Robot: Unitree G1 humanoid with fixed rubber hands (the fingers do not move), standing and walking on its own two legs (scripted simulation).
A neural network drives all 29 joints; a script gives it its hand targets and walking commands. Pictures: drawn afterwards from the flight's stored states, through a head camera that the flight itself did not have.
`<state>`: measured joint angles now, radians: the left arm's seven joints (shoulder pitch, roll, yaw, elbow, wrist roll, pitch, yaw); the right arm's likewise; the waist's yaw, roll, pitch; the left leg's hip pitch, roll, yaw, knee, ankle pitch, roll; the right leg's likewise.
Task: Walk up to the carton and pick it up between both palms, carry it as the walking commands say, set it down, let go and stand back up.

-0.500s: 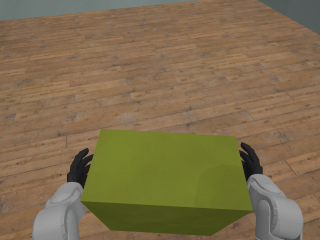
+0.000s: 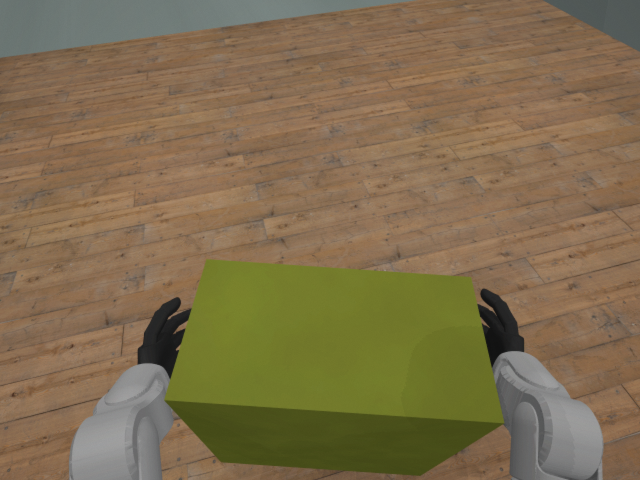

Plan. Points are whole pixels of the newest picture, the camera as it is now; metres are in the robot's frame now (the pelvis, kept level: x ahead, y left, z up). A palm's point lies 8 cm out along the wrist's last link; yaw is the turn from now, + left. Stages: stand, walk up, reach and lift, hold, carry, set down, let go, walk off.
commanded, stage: carry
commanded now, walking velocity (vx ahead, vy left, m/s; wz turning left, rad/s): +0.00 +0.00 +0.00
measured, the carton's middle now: (328, 382) +0.25 +0.00 -0.01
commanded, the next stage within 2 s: none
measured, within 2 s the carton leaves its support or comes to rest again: neither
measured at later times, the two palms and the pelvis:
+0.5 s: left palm (202, 193) +0.54 +0.19 +0.05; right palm (431, 187) +0.54 -0.18 +0.05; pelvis +0.29 +0.01 +0.00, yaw +0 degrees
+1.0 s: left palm (221, 99) +0.83 +0.20 +0.06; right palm (400, 99) +0.81 -0.18 +0.05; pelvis +0.56 +0.03 +0.02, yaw -1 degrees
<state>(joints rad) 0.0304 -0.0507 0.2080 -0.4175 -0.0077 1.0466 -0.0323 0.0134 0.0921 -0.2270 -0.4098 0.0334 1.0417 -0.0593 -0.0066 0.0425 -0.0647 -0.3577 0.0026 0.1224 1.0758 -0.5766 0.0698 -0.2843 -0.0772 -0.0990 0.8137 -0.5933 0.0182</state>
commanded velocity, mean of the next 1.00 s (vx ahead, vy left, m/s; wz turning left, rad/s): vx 0.00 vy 0.00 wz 0.00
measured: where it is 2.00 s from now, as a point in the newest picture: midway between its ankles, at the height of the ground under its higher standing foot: (321, 306)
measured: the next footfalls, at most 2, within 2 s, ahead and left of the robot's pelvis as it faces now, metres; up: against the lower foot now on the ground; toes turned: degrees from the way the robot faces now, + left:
left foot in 0.12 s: +0.11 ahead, +0.08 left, +0.00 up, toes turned +5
right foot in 0.38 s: +0.23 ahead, -0.10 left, +0.00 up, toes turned -9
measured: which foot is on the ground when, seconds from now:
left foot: up 0.00-0.10, down 0.12-0.40, up 0.42-0.58, down 0.60-0.92, up 0.94-1.00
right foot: down 0.00-0.12, up 0.14-0.36, down 0.38-0.60, up 0.62-0.90, down 0.92-1.00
